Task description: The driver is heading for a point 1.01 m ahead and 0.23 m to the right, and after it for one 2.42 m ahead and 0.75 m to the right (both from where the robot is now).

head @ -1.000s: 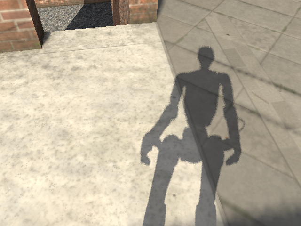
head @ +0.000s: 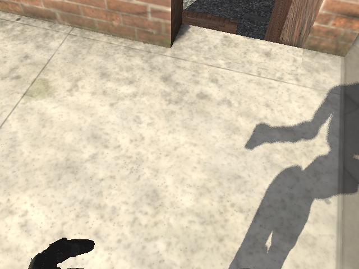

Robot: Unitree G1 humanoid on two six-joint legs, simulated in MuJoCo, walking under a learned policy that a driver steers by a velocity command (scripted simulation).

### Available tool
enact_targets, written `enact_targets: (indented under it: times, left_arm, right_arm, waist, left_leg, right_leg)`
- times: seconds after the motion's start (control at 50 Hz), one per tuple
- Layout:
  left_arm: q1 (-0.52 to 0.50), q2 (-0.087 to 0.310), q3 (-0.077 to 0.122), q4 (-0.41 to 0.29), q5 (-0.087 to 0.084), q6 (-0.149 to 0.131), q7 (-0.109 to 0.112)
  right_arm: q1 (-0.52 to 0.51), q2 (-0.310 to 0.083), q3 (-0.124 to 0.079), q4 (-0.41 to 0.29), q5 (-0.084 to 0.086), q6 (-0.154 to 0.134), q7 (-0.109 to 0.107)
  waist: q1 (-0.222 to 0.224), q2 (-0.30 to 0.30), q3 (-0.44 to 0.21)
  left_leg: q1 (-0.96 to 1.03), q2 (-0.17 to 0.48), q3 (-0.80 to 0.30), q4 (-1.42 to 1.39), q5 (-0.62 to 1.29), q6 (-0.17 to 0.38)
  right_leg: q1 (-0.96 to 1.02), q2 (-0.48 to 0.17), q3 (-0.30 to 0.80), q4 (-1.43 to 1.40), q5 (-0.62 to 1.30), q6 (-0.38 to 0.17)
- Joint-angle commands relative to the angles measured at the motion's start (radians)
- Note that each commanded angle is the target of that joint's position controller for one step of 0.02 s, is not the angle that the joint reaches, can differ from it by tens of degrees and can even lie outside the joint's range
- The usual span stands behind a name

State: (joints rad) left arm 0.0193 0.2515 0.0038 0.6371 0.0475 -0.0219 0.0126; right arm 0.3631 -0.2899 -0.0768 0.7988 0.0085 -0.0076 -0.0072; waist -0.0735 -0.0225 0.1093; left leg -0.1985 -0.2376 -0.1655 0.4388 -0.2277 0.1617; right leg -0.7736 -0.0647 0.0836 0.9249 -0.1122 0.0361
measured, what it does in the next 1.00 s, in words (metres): walks ahead, turning right: right foot, then left foot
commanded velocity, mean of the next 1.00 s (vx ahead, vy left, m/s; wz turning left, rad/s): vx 0.81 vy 0.00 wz -0.46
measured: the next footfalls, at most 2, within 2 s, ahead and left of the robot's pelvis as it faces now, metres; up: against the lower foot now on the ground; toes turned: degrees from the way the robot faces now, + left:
right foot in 0.24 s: +0.30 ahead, -0.11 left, +0.00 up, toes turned +7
left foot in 0.68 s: +0.69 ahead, +0.07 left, +0.00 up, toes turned -19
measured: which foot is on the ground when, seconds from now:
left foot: down 0.00-0.26, up 0.28-0.66, down 0.68-1.00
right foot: up 0.00-0.22, down 0.24-0.68, up 0.70-1.00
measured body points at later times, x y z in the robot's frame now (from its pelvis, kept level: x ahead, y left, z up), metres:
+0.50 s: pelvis +0.33 -0.05 +0.01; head +0.34 -0.06 +0.46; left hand +0.29 +0.23 -0.11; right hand +0.51 -0.30 -0.08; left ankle +0.44 +0.11 -0.68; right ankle +0.26 -0.11 -0.73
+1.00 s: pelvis +0.73 -0.10 -0.01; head +0.75 -0.11 +0.44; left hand +1.07 +0.00 -0.06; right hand +0.53 -0.34 -0.12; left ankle +0.65 +0.08 -0.73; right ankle +0.81 -0.27 -0.66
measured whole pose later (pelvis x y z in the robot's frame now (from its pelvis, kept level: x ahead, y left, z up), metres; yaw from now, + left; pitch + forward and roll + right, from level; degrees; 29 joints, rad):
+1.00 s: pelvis +0.73 -0.10 -0.01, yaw -30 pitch +3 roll +3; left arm 0.02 0.37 0.06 0.61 0.04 0.00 -0.09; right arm 0.49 -0.35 -0.07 0.88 -0.02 -0.11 -0.01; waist -0.07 -0.05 0.00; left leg 0.10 0.00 0.21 0.23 -0.36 -0.04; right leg -0.84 -0.08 -0.04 1.04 -0.06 -0.09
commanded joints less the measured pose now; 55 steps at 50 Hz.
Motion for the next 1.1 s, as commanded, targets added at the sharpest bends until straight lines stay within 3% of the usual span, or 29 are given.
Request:
enact_targets:
  times: [0.02,0.08,0.14,0.18,0.22,0.24,0.26,0.28,0.3,0.34,0.42,0.5,0.58,0.62,0.66,0.68,0.7,0.72,0.74,0.76,0.78,0.82,0.88,0.9,0.96,1.0,1.04,1.06,1.1]
  left_arm:
    - [0.0,0.064,0.003,-0.054,-0.007,0.001,-0.005]
    - [-0.109,0.096,0.0,-0.08,-0.009,-0.009,-0.019]
    - [-0.132,0.128,0.007,-0.09,-0.004,-0.028,-0.031]
    - [-0.066,0.135,0.014,-0.072,-0.016,-0.031,-0.034]
    - [0.137,0.153,0.038,-0.006,-0.027,-0.036,-0.023]
    - [0.341,0.186,0.057,0.043,-0.024,-0.042,-0.015]
    - [0.498,0.264,0.085,0.065,-0.012,-0.044,-0.011]
    - [0.476,0.23,0.087,0.098,-0.033,-0.032,-0.026]
    - [0.389,0.188,0.081,0.087,-0.045,-0.031,-0.041]
    - [0.369,0.153,0.079,0.097,-0.037,-0.038,-0.043]
    - [0.393,0.168,0.083,0.13,-0.048,-0.057,-0.032]
    - [0.443,0.18,0.097,0.137,-0.05,-0.057,-0.028]
    - [0.496,0.198,0.109,0.154,-0.058,-0.057,-0.028]
    - [0.485,0.205,0.112,0.157,-0.057,-0.055,-0.019]
    - [0.457,0.239,0.117,0.16,-0.053,-0.06,-0.019]
    - [0.414,0.254,0.121,0.152,-0.056,-0.069,-0.028]
    - [0.397,0.171,0.099,0.124,-0.06,-0.086,-0.027]
    - [0.487,0.066,0.066,0.085,-0.102,-0.078,-0.026]
    - [0.409,0.132,0.066,0.098,-0.071,-0.056,-0.018]
    - [0.315,0.161,0.076,0.094,-0.044,-0.046,-0.026]
    - [0.278,0.143,0.074,0.089,-0.032,-0.04,-0.039]
    - [0.235,0.101,0.067,0.066,-0.012,-0.014,-0.066]
    - [0.142,0.064,0.051,-0.002,-0.012,0.017,-0.086]
    - [0.089,0.061,0.041,-0.044,0.004,0.02,-0.095]
    - [0.03,0.083,0.034,-0.088,-0.012,0.022,-0.111]
    - [-0.057,0.091,0.028,-0.11,-0.01,0.019,-0.125]
    - [-0.093,0.083,0.021,-0.116,-0.012,0.014,-0.128]
    - [-0.045,0.104,0.027,-0.09,-0.013,0.01,-0.122]
    - [0.209,0.146,0.047,-0.008,-0.003,-0.004,-0.102]
  right_arm:
    - [0.08,-0.116,-0.027,-0.047,-0.001,0.002,-0.016]
    - [0.135,-0.126,-0.027,-0.041,-0.032,-0.012,-0.016]
    - [0.141,-0.142,-0.028,-0.024,-0.038,-0.037,-0.024]
    - [0.105,-0.154,-0.024,-0.016,-0.039,-0.05,-0.018]
    - [0.085,-0.159,-0.013,-0.001,-0.039,-0.058,-0.002]
    - [0.042,-0.159,-0.008,-0.009,-0.042,-0.064,0.001]
    - [0.056,-0.11,0.008,-0.042,-0.019,-0.073,0.01]
    - [0.007,-0.111,0.017,-0.057,-0.046,-0.085,0.016]
    - [-0.079,-0.124,0.023,-0.081,-0.074,-0.093,0.018]
    - [-0.15,-0.109,0.036,-0.107,-0.079,-0.106,0.027]
    - [-0.189,-0.082,0.061,-0.15,-0.093,-0.076,0.035]
    - [-0.414,-0.052,0.086,-0.24,-0.062,-0.072,0.047]
    - [-0.504,-0.05,0.092,-0.282,-0.046,-0.078,0.047]
    - [-0.479,-0.065,0.087,-0.285,-0.042,-0.084,0.039]
    - [-0.308,-0.126,0.059,-0.241,-0.039,-0.092,0.017]
    - [-0.131,-0.175,0.036,-0.202,-0.043,-0.099,-0.002]
    - [0.098,-0.262,0.001,-0.182,-0.063,-0.1,-0.03]
    - [0.089,-0.313,-0.014,-0.175,-0.083,-0.088,-0.03]
    - [0.003,-0.234,-0.014,-0.177,-0.07,-0.075,-0.03]
    - [-0.04,-0.15,0.005,-0.176,-0.063,-0.075,-0.025]
    - [-0.051,-0.116,0.013,-0.156,-0.068,-0.077,-0.018]
    - [-0.026,-0.085,0.022,-0.11,-0.06,-0.09,-0.014]
    - [-0.006,-0.049,0.027,-0.057,-0.029,-0.115,0.006]
    - [-0.021,-0.066,0.024,-0.05,-0.025,-0.127,0.004]
    - [-0.073,-0.084,0.021,-0.026,-0.029,-0.14,0.003]
    - [-0.026,-0.098,0.018,0.002,-0.035,-0.135,0.007]
    - [0.026,-0.145,0.012,0.017,-0.036,-0.132,0.003]
    - [0.058,-0.151,0.012,0.023,-0.034,-0.127,0.002]
    - [0.028,-0.234,-0.004,0.008,-0.034,-0.1,-0.014]
  waist:
    - [-0.012,0.092,-0.187]
    - [-0.058,0.094,-0.124]
    - [-0.052,0.068,-0.058]
    - [-0.015,0.067,-0.045]
    - [0.071,0.036,-0.145]
    - [0.179,0.016,-0.246]
    - [0.223,-0.128,-0.373]
    - [0.184,-0.218,-0.279]
    - [0.152,-0.078,-0.111]
    - [0.113,0.05,-0.038]
    - [0.067,-0.023,-0.031]
    - [0.134,-0.034,0.015]
    - [0.183,-0.053,-0.03]
    - [0.159,-0.055,-0.063]
    - [0.068,-0.031,-0.183]
    - [-0.031,0.002,-0.281]
    - [-0.117,0.104,-0.438]
    - [-0.046,0.365,-0.576]
    - [-0.029,0.251,-0.418]
    - [-0.037,0.142,-0.297]
    - [-0.018,0.073,-0.217]
    - [0.019,0.11,-0.124]
    - [0.055,0.124,-0.067]
    - [0.068,0.109,-0.046]
    - [0.109,0.109,0.002]
    - [0.08,0.066,0.042]
    - [0.077,0.073,0.027]
    - [0.099,0.094,-0.019]
    - [0.244,0.128,-0.151]
  left_leg:
    - [0.067,0.224,-0.168,-0.015,0.794,-0.088]
    - [0.255,0.327,-0.315,-0.077,0.466,-0.01]
    - [0.335,0.398,-0.355,-0.122,0.377,0.044]
    - [0.292,0.395,-0.283,-0.125,0.511,0.038]
    - [0.209,0.333,-0.166,0.089,0.875,0.0]
    - [0.064,0.3,-0.11,0.321,0.851,-0.026]
    - [-0.222,0.186,0.0,0.681,0.489,-0.092]
    - [-0.458,0.094,0.068,0.801,-0.181,-0.109]
    - [-0.557,0.154,0.022,0.838,-0.124,-0.099]
    - [-0.543,0.23,0.022,0.755,-0.062,-0.113]
    - [-0.485,0.272,0.086,0.583,-0.051,-0.164]
    - [-0.423,0.266,0.143,0.311,0.135,-0.212]
    - [-0.316,0.228,0.144,0.156,0.251,-0.204]
    - [-0.204,0.208,0.137,0.081,0.212,-0.196]
    - [0.073,0.172,0.145,0.04,0.091,-0.165]
    - [0.314,0.24,0.092,0.051,0.044,-0.136]
    - [0.553,0.488,-0.135,0.025,-0.331,-0.09]
    - [0.731,0.736,-0.642,-0.127,-0.646,0.011]
    - [0.577,0.688,-0.644,-0.156,-0.675,0.001]
    - [0.455,0.634,-0.46,-0.15,-0.509,-0.021]
    - [0.352,0.597,-0.322,-0.171,-0.309,-0.026]
    - [0.227,0.543,-0.145,-0.216,-0.14,-0.044]
    - [0.18,0.537,0.018,-0.266,0.047,-0.06]
    - [0.147,0.543,0.068,-0.297,0.075,-0.065]
    - [0.069,0.472,0.277,-0.35,0.231,-0.101]
    - [0.061,0.436,0.386,-0.371,0.378,-0.121]
    - [0.113,0.439,0.437,-0.304,0.761,-0.137]
    - [0.166,0.449,0.44,-0.22,1.046,-0.14]
    - [0.167,0.486,0.415,0.13,1.271,-0.125]
  right_leg:
    - [0.159,0.068,-0.088,-0.113,0.14,-0.013]
    - [0.008,0.03,-0.033,-0.2,0.114,-0.027]
    - [0.005,0.017,-0.013,-0.298,0.038,-0.062]
    - [0.163,0.052,-0.072,-0.357,-0.059,-0.103]
    - [0.515,0.146,-0.143,-0.409,-0.156,-0.158]
    - [0.783,0.087,-0.026,-0.415,-0.207,-0.218]
    - [1.056,-0.137,0.428,-0.513,-0.603,-0.344]
    - [1.042,-0.232,0.794,-0.701,-0.747,-0.391]
    - [0.908,-0.217,0.777,-0.713,-0.694,-0.392]
    - [0.745,-0.155,0.583,-0.728,-0.489,-0.36]
    - [0.599,-0.029,0.426,-0.769,-0.307,-0.327]
    - [0.486,0.015,0.385,-0.821,-0.167,-0.302]
    - [0.556,0.014,0.396,-0.75,0.08,-0.258]
    - [0.588,0.004,0.403,-0.682,0.22,-0.23]
    - [0.578,0.033,0.369,-0.465,0.479,-0.187]
    - [0.475,0.085,0.32,-0.236,0.455,-0.163]
    - [0.346,0.127,0.225,0.066,0.16,-0.161]
    - [0.076,0.21,0.101,0.335,-0.425,-0.138]
    - [-0.029,0.098,0.044,0.414,-0.302,-0.151]
    - [-0.038,0.062,0.016,0.393,-0.218,-0.152]
    - [-0.025,0.03,0.006,0.368,-0.182,-0.146]
    - [-0.024,-0.011,-0.006,0.354,-0.184,-0.135]
    - [-0.102,-0.049,-0.02,0.356,-0.14,-0.129]
    - [-0.121,-0.058,-0.025,0.322,-0.085,-0.122]
    - [-0.044,-0.046,-0.077,0.147,0.08,-0.122]
    - [0.052,-0.014,-0.176,-0.021,0.141,-0.149]
    - [0.184,0.049,-0.257,-0.131,0.144,-0.191]
    - [0.269,0.106,-0.282,-0.13,0.125,-0.218]
    - [0.551,0.176,-0.241,-0.177,0.025,-0.254]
